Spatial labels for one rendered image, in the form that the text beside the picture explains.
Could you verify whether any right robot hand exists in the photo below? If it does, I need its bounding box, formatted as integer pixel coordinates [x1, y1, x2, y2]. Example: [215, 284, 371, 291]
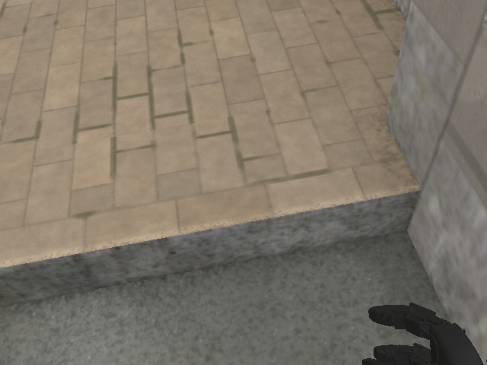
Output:
[362, 303, 487, 365]

